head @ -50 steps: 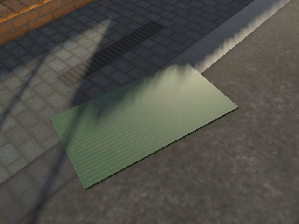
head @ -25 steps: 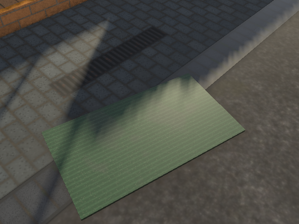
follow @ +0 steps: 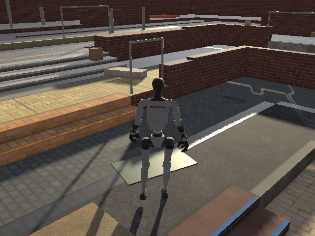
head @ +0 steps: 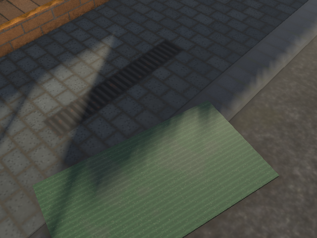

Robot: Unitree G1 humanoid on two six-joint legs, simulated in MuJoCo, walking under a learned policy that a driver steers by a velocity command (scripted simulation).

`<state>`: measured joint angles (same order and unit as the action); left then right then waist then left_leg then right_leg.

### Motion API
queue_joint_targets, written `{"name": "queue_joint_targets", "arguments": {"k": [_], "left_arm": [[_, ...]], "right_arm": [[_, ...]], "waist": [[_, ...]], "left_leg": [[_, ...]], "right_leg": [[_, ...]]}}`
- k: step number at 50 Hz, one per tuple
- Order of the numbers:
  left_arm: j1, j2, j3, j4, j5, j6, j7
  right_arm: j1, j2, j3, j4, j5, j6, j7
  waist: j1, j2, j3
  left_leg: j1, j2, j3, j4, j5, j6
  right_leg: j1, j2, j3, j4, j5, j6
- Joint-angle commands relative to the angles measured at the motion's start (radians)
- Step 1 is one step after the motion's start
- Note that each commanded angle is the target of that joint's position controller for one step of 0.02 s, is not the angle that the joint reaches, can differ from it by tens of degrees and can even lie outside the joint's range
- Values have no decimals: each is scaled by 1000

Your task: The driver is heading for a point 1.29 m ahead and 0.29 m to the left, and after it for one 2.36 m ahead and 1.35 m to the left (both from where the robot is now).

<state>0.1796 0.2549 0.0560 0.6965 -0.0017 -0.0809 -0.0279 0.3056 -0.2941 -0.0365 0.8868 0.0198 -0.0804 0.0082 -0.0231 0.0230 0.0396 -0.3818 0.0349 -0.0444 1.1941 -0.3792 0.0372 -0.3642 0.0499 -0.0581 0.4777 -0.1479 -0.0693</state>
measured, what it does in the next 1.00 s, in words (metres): walks ahead: left foot, then right foot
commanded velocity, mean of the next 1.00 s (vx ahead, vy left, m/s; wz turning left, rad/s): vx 0.33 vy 0.00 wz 0.00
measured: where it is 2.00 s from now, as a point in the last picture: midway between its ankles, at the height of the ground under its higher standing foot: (158, 160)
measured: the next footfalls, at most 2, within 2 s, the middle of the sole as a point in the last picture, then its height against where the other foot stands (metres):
left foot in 0.38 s outside the picture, level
right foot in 0.82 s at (188, 219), level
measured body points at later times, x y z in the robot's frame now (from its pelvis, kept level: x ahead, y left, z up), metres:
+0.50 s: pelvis +0.28 +0.05 +0.01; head +0.31 +0.06 +0.45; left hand +0.32 +0.33 -0.13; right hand +0.45 -0.20 -0.09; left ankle +0.37 +0.14 -0.72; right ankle +0.14 -0.08 -0.64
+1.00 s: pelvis +0.43 +0.02 +0.02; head +0.44 +0.00 +0.47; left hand +0.58 +0.26 -0.09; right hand +0.50 -0.24 -0.13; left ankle +0.38 +0.14 -0.72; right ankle +0.49 -0.09 -0.72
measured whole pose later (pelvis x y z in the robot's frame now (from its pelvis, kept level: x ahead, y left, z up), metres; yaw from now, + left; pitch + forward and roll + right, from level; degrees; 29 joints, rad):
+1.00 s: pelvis +0.43 +0.02 +0.02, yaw +0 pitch +1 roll +1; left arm 0.11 0.21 0.03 0.86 0.01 -0.02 0.01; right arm 0.19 -0.25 -0.02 0.94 -0.01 0.00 -0.03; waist -0.03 0.03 0.01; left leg -0.16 0.02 0.03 0.49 -0.34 -0.02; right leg -0.35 0.00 0.00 0.51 -0.17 -0.02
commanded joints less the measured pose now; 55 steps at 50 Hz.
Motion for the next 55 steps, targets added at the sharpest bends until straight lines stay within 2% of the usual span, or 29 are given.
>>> {"name": "queue_joint_targets", "arguments": {"k": [1, 4, 7, 10, 13, 15, 17, 19, 20, 21, 22, 23, 24, 25, 26, 29, 31, 34, 37, 40, 41, 42, 43, 44, 45, 48, 52, 53, 55], "left_arm": [[40, 94, 26, -32, 7, -21, 0], [58, 120, 32, 5, -4, -36, 3], [101, 134, 32, 37, -1, -28, 17], [151, 152, 31, 65, -9, -18, 23], [208, 177, 35, 98, -15, -6, 24], [228, 177, 35, 120, -18, 6, 27], [222, 188, 37, 128, -17, 18, 32], [183, 190, 33, 124, -16, 28, 41], [177, 162, 19, 109, -5, 29, 47], [286, 68, -11, 87, -8, 15, 40], [240, 91, -9, 94, -2, -6, 33], [177, 166, 16, 76, -29, -19, 24], [121, 165, 14, 66, -34, -22, 24], [94, 149, 15, 61, -20, -18, 30], [115, 141, 22, 71, -10, -5, 38], [184, 89, 15, 104, -4, 33, 50], [141, 72, 8, 93, 6, 42, 54], [41, 55, -4, 80, 6, 45, 49], [-18, 82, 2, 72, 3, 53, 45], [-10, 101, 13, 81, 14, 50, 42], [12, 116, 20, 95, 20, 48, 44], [31, 158, 29, 96, 26, 46, 51], [-20, 194, 32, 89, 27, 54, 59], [-37, 113, 17, 92, 18, 62, 55], [-70, 77, 6, 92, 15, 64, 49], [-97, 92, 7, 105, 12, 55, 40], [-73, 94, 9, 150, 3, 46, 42], [-59, 91, 10, 167, 1, 48, 44], [-45, 119, 23, 186, -12, 60, 49]], "right_arm": [[-7, -87, -25, -83, -5, -10, -2], [-41, -59, -20, -97, -15, 13, -8], [-146, -51, -17, -131, -21, 10, -9], [-265, -26, -6, -165, -16, 1, 0], [-362, -25, -1, -202, -9, -4, 15], [-398, -36, -3, -226, -5, -10, 28], [-376, -55, -9, -233, -6, -18, 39], [-193, -105, -38, -184, -12, -22, 37], [-5, -168, -64, -136, -18, -20, 26], [126, -254, -90, -111, -32, -11, 21], [138, -193, -71, -111, -17, -6, 20], [45, -150, -51, -126, -19, -7, 16], [-38, -127, -43, -145, -25, -5, 12], [-95, -96, -35, -145, -29, -6, 14], [-129, -67, -28, -147, -35, -13, 18], [-154, -67, -29, -125, -37, -26, 20], [-159, -88, -35, -108, -35, -22, 7], [-136, -105, -37, -81, -32, 0, -6], [-101, -120, -40, -47, -26, 21, -9], [-128, -106, -32, -29, -10, 35, -12], [-107, -79, -23, -18, -9, 36, -14], [-69, -42, -9, -10, -29, 33, -16], [55, 1, -1, 11, -40, 26, -13], [10, -5, 5, 13, -37, 34, -24], [-35, -34, 0, 7, -32, 47, -30], [-51, -70, -10, 28, -34, 80, -43], [-55, -69, -12, 61, -25, 80, -42], [-43, -59, -11, 74, -23, 80, -41], [-55, -50, -13, 84, -17, 84, -40]], "waist": [[1, -73, -95], [-12, -75, -45], [17, -74, -14], [64, -72, 10], [102, -73, 24], [102, -77, 32], [75, -102, 8], [-31, -123, -106], [-105, -86, -239], [-93, 143, -409], [-112, 226, -450], [-91, 166, -294], [-60, 81, -192], [-23, 22, -118], [18, 35, -103], [68, 56, -110], [71, 54, -105], [30, 59, -111], [3, 60, -114], [32, 56, -104], [38, 35, -107], [24, -28, -137], [-69, -173, -180], [-31, -195, -185], [-25, -175, -143], [-16, -134, -89], [0, -72, -131], [0, -70, -154], [13, -71, -117]], "left_leg": [[-243, 109, -47, -9, 109, -13], [-272, 122, -27, -104, 172, -42], [-317, 117, -8, -273, 339, -61], [-281, 84, 22, -477, 465, -54], [-276, 55, 43, -570, 449, -44], [-306, 43, 42, -618, 395, -23], [-257, 19, 62, -632, 301, 11], [20, -46, 116, -685, 293, 58], [318, 28, 29, -650, 341, 112], [714, 273, -409, -710, 82, 261], [770, 334, -693, -880, -34, 284], [646, 327, -581, -898, 5, 246], [486, 299, -435, -898, 185, 227], [344, 258, -314, -913, 383, 214], [250, 223, -226, -923, 542, 197], [124, 183, -80, -960, 785, 216], [110, 172, -22, -968, 824, 215], [128, 141, 29, -965, 734, 189], [176, 171, -8, -950, 592, 184], [170, 157, -28, -870, 429, 142], [161, 120, -27, -822, 358, 102], [128, 67, 2, -748, 256, 48], [36, -9, 50, -713, 45, -5], [70, -12, 64, -710, 23, -32], [90, -8, 62, -726, 51, -38], [127, 3, 54, -759, 108, -39], [161, 16, 47, -768, 215, -43], [168, 7, 61, -768, 162, -42], [119, -22, 96, -730, 0, -31]], "right_leg": [[258, -279, 358, -293, 114, -183], [188, -260, 259, -344, 194, -190], [194, -224, 178, -354, 239, -168], [210, -204, 133, -360, 206, -137], [295, -246, 145, -344, 187, -138], [384, -280, 157, -307, 228, -132], [434, -303, 162, -248, 337, -118], [412, -252, 109, -51, 644, -79], [270, -205, 70, 183, 585, -43], [-132, -60, 14, 580, 204, 40], [-291, 2, 156, 735, -389, 35], [-383, -49, 189, 828, -368, 30], [-363, -96, 153, 807, -295, 29], [-320, -130, 132, 743, -250, 38], [-240, -158, 135, 689, -228, 45], [-106, -148, 110, 592, -172, 86], [-100, -151, 104, 468, -82, 103], [-54, -136, 88, 251, 57, 108], [-19, -122, 100, 139, 88, 106], [79, -92, 77, -10, 110, 68], [150, -93, 81, -86, 175, 51], [249, -182, 169, -85, 391, 26], [353, -273, 261, -47, 435, -61], [284, -268, 290, -83, 238, -98], [223, -233, 280, -101, 111, -81], [163, -167, 216, -84, 103, -23], [247, -145, 175, -10, 368, -25], [268, -137, 168, -10, 294, -31], [248, -135, 190, -42, -55, -52]]}}
Over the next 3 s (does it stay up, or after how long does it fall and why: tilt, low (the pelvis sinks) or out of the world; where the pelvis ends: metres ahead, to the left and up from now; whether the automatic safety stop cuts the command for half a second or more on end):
stays up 1.31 0.26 0.01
